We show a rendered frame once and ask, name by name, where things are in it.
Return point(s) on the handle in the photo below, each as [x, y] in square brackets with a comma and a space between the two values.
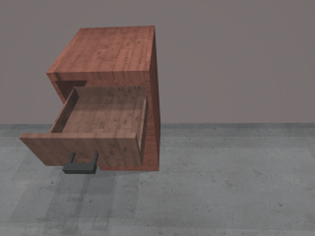
[71, 167]

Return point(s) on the drawer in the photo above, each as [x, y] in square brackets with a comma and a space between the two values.
[111, 121]

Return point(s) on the cabinet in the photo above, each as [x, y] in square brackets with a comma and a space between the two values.
[114, 57]

